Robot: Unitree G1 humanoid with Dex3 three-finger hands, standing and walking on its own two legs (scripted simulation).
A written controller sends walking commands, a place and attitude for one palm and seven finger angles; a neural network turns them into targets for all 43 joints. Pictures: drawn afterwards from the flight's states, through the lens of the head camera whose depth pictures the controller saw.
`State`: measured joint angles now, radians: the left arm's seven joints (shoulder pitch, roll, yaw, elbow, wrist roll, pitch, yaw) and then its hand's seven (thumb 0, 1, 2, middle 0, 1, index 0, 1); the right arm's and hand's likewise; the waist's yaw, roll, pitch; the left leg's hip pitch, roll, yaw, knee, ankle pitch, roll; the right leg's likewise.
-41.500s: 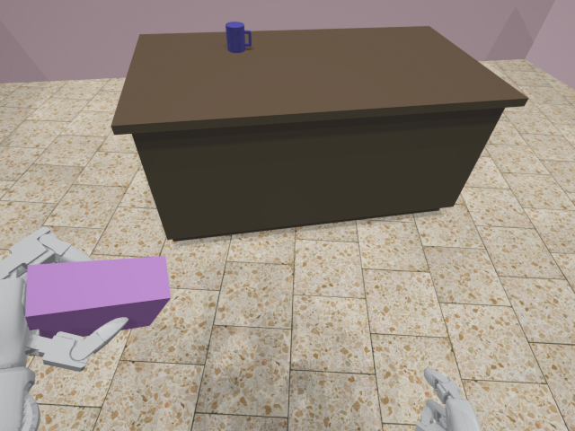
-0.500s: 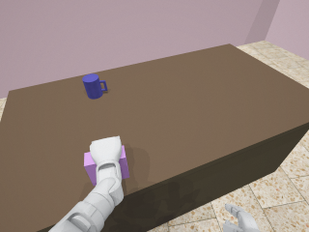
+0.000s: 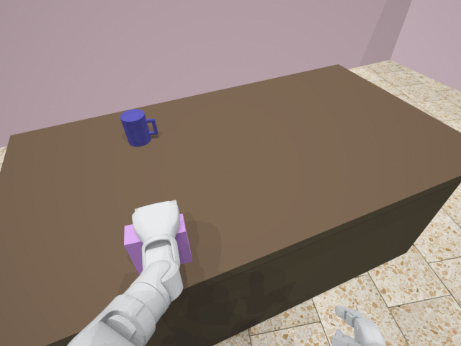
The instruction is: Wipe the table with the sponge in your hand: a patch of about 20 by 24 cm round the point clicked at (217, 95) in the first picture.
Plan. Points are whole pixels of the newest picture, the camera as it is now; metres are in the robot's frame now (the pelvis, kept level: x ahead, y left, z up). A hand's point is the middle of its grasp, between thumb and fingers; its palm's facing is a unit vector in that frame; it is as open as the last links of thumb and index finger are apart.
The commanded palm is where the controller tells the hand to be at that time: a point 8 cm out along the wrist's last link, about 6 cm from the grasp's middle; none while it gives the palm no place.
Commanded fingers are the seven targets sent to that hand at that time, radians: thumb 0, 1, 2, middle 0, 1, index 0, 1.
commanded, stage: slide back across to the middle lane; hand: left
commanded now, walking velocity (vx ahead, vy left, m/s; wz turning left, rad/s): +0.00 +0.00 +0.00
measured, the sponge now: (162, 250) +0.33 +0.19 -0.05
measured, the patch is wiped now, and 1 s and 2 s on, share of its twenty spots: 1.00 1.00 1.00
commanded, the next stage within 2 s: wipe forward along the middle lane in 0.68 s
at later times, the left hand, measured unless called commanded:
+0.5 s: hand (149, 244) +0.31 +0.20 +0.00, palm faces -0.05 -0.10 -0.99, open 9.2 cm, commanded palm +0.26 +0.20 +0.05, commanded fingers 0.00 0.10 1.30 -1.20 -1.60 -1.20 -1.60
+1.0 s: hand (130, 249) +0.30 +0.23 +0.00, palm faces -0.10 -0.09 -0.99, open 9.2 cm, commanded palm +0.28 +0.24 +0.04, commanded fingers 0.00 0.10 1.30 -1.20 -1.60 -1.20 -1.60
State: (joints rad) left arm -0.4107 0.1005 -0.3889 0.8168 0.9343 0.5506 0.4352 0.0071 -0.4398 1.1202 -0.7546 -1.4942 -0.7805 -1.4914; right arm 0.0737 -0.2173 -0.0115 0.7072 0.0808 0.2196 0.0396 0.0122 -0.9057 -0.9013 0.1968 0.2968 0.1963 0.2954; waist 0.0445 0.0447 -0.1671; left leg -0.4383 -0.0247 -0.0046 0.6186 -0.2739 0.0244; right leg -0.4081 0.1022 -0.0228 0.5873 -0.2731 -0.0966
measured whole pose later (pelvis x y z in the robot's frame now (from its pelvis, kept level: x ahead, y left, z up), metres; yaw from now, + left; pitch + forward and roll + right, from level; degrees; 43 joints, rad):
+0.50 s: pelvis +0.01 +0.00 +0.01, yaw -2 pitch +2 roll +0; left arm -0.17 0.16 -0.33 0.51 0.96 0.56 0.34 0.01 -0.45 1.12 -0.77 -1.48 -0.80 -1.47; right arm 0.04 -0.24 0.00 0.67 0.09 0.21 0.02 0.01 -0.91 -0.90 0.20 0.30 0.20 0.30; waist 0.05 0.05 -0.14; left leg -0.31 -0.02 0.02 0.54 -0.27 0.03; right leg -0.29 0.11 0.01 0.52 -0.26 -0.09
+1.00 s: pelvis +0.01 +0.00 +0.01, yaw -1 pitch +3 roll +0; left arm -0.18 0.24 -0.21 0.55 0.98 0.46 0.27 -0.02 -0.48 1.13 -0.81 -1.44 -0.83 -1.44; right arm 0.06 -0.25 0.00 0.69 0.08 0.16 -0.02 0.01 -0.90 -0.90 0.20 0.30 0.20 0.30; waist 0.05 0.05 -0.12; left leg -0.34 -0.02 0.01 0.54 -0.26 0.02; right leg -0.31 0.11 0.00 0.51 -0.25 -0.10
